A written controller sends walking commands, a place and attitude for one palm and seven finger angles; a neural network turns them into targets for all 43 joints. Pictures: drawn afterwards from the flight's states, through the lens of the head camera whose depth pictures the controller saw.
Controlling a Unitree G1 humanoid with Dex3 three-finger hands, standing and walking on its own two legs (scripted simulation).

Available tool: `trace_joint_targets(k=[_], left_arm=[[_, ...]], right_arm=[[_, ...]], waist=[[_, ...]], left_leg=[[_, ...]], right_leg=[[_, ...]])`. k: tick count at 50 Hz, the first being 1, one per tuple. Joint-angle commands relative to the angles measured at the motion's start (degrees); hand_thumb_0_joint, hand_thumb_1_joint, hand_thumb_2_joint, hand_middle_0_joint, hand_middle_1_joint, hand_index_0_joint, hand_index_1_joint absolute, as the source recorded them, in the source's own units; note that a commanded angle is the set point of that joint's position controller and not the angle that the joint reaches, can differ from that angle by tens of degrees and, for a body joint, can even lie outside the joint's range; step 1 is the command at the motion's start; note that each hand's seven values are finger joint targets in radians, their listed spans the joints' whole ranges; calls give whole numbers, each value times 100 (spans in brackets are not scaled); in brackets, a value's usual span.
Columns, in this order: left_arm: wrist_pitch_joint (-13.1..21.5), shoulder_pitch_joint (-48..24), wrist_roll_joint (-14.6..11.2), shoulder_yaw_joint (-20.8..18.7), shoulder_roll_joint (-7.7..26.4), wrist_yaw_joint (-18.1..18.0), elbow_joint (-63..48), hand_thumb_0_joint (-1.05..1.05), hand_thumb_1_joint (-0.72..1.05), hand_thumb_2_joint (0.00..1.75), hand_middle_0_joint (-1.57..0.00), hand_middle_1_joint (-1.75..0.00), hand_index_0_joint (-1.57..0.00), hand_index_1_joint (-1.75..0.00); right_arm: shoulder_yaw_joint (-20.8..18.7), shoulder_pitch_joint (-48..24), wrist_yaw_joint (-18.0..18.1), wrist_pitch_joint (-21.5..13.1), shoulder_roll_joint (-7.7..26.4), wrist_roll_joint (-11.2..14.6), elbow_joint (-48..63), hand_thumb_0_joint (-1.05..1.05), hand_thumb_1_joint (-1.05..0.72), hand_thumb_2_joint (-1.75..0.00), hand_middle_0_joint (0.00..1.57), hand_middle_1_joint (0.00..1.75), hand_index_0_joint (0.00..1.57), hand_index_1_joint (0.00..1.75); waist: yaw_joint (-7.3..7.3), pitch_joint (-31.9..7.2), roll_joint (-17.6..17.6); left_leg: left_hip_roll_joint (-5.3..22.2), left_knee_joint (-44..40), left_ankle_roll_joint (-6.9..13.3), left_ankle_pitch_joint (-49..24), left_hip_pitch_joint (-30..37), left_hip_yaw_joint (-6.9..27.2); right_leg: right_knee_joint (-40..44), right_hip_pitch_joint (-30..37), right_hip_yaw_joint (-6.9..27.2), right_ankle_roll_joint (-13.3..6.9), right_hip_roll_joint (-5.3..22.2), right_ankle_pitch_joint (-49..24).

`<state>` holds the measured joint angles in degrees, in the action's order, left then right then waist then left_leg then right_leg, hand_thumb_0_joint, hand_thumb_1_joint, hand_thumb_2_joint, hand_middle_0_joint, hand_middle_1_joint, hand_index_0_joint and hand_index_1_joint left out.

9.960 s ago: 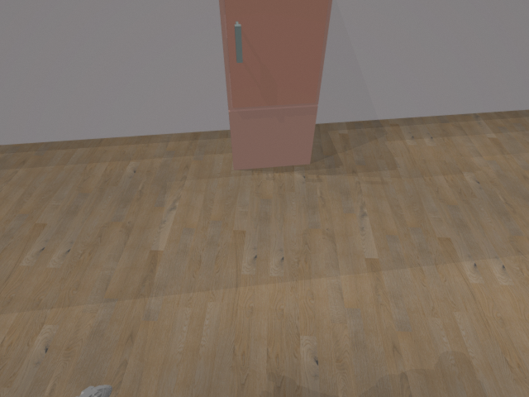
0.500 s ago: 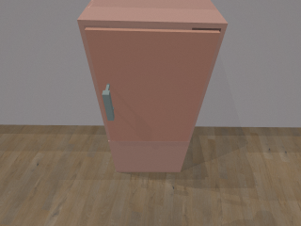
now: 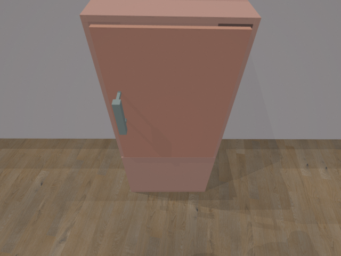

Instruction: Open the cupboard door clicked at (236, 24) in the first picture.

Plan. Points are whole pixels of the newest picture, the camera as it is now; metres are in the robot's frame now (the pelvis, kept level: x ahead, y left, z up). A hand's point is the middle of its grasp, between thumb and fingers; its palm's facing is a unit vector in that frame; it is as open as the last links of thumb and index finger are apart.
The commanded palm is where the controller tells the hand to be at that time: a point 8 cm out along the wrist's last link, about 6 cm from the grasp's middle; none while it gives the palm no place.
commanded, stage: look again from close up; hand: left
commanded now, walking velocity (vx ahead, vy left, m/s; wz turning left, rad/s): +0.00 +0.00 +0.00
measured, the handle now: (121, 113) +0.56 +0.19 -0.02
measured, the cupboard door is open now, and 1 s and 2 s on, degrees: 0 0 0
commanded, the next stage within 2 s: raise the hand with hooked fingers in 0.38 s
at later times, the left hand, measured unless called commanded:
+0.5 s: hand out of the picture +0.05 +0.17 -0.17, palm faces -0.01 -0.98 -0.20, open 7.4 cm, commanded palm +0.13 +0.23 -0.07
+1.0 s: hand (89, 251) +0.15 +0.20 -0.07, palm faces +0.17 -0.99 -0.03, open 9.2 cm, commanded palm +0.17 +0.25 -0.05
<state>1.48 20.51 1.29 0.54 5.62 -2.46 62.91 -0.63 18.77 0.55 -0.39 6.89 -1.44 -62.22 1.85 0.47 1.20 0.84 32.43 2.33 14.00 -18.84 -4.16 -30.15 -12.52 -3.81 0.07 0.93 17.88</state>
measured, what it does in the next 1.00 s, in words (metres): lowers itself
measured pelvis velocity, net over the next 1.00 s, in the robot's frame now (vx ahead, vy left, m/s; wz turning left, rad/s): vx -0.02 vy -0.04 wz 0.03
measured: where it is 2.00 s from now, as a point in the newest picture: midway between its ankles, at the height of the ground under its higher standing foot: outside the picture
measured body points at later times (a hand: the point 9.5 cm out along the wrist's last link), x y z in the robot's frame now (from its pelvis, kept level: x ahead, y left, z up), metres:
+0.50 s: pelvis +0.03 +0.00 +0.00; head +0.04 +0.01 +0.45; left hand +0.05 +0.22 -0.16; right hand +0.06 -0.23 -0.15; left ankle +0.04 +0.09 -0.73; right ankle -0.02 -0.12 -0.73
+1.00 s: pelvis -0.02 -0.04 -0.09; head +0.03 -0.02 +0.35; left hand +0.14 +0.25 -0.07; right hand +0.21 -0.29 -0.14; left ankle +0.04 +0.09 -0.73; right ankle -0.02 -0.13 -0.73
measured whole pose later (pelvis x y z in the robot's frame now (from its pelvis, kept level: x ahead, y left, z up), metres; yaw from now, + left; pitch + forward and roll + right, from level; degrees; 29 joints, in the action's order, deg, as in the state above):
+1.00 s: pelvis -0.02 -0.04 -0.09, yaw +2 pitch +14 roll -2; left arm 31.2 22.5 -18.1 -16.4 13.0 20.8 10.6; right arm -3.0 8.8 3.5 -14.5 15.3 0.6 -31.8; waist -2.4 -7.8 -1.6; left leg 3.6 69.1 -1.3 26.9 -56.0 1.7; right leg -68.7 -48.3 -7.9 -3.9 -0.7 34.3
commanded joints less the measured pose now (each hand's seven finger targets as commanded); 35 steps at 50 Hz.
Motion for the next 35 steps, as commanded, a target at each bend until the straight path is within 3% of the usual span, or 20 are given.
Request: trace_joint_targets(k=[1,5,9,12,23,24,25,26,27,28,29,30,31,32,33,35], left_arm=[[84,331,-20,-95,537,-43,-281,0,90,90,-20,-30,-20,-30],[68,194,-25,-81,599,-35,-296,0,90,90,-20,-30,-20,-30],[77,127,-37,-113,763,-45,-335,0,90,90,-20,-30,-20,-30],[71,57,-32,-132,853,-44,-358,0,90,90,-20,-30,-20,-30],[37,-61,-36,-134,1075,-23,-341,0,90,90,-20,-30,-20,-30],[68,237,37,-101,1013,-226,-250,0,90,90,-20,-30,-20,-30],[1232,-4004,-982,-1273,2615,-223,-9095,0,88,89,-20,-32,-20,-32],[955,-1097,-567,-919,1993,-331,-7538,0,85,88,-20,-33,-20,-33],[667,-939,-644,-801,1757,-593,-7041,0,83,87,-21,-34,-21,-34],[138,695,-837,105,99,-508,-5746,0,81,86,-21,-36,-21,-36],[299,-425,-997,-130,402,-416,-6611,0,78,85,-21,-37,-21,-37],[569,-533,-959,-463,734,-297,-6491,0,76,84,-21,-39,-21,-39],[896,-419,-953,-731,887,-179,-6028,0,74,83,-21,-40,-21,-40],[1177,302,-975,-966,837,16,-5294,0,71,82,-21,-42,-21,-42],[1538,668,-1066,-930,573,294,-4791,0,69,81,-22,-43,-22,-43],[2366,1221,-1321,-1149,503,1010,-4583,0,64,79,-22,-47,-22,-47]], right_arm=[[-31,229,30,-151,531,48,374,0,-90,-90,20,30,20,30],[-15,209,43,-167,615,57,350,0,-90,-90,20,30,20,30],[2,179,57,-202,691,56,278,0,-90,-90,20,30,20,30],[1,109,67,-207,729,62,243,0,-90,-90,20,30,20,30],[-4,-236,89,-178,889,73,159,0,-90,-90,20,30,20,30],[-20,-499,71,-167,1016,121,549,0,-90,-90,20,30,20,30],[-276,-355,214,-981,1901,355,2384,0,-90,-90,20,30,20,30],[-8,-748,391,-1559,1330,313,2127,0,-90,-90,20,30,20,30],[-98,-736,461,-1642,1266,349,1745,0,-90,-90,20,30,20,30],[-113,-540,387,-1596,1050,443,1715,0,-90,-90,20,30,20,30],[-187,-691,323,-1609,1303,413,2172,0,-90,-90,20,30,20,30],[-298,-729,329,-1623,1448,353,2277,0,-90,-90,20,30,20,30],[-311,-729,350,-1611,1488,264,2367,0,-90,-90,20,30,20,30],[-353,-752,322,-1573,1472,252,2507,0,-90,-90,20,30,20,30],[-341,-841,268,-1543,1436,205,2620,0,-90,-90,20,30,20,30],[-457,-1075,170,-1553,1451,136,2859,0,-90,-90,20,30,20,30]], waist=[[-156,203,263],[-180,489,-262],[-187,292,-265],[-196,208,-258],[-189,90,-106],[-272,492,-416],[305,-2473,728],[-255,-2376,1915],[-175,-2022,1528],[14,-1036,976],[44,-360,605],[170,-208,235],[196,75,-427],[8,215,-777],[-85,126,-1364],[-427,-489,-1902]], left_leg=[[572,-1014,97,183,23,928],[524,-1043,95,-211,104,785],[495,-917,86,-1033,468,629],[500,-899,83,-1255,603,574],[520,-844,28,-1464,901,453],[658,212,-121,-2286,567,420],[101,-477,-109,-2935,2144,586],[479,-816,-108,-3878,3237,700],[375,-756,-364,-3394,2335,610],[397,-804,-257,-2881,1874,636],[339,-656,-212,-2095,1168,718],[213,-347,-176,-1191,783,644],[85,-58,-167,-626,183,642],[3,203,-184,-452,-251,586],[-14,540,-196,-426,-685,579],[-53,1193,-253,-438,-1474,469]], right_leg=[[382,-232,396,-313,287,8],[498,-229,455,-249,371,-290],[501,-45,493,-210,449,-885],[528,72,494,-193,476,-1114],[648,200,571,-177,550,-1614],[746,-215,901,-70,732,-3024],[125,-38,130,-239,185,-2979],[-462,-507,82,-254,-75,-1402],[-575,-558,-43,-189,-20,-411],[-430,-983,-102,-112,-41,-146],[-248,-1049,-121,-88,9,-294],[-28,-1284,-174,-98,-35,-371],[-39,-1584,-255,-87,-67,-312],[-168,-1770,-283,-104,-78,-214],[-532,-2143,-334,-94,-128,-256],[-1390,-2472,-316,-103,-173,-499]])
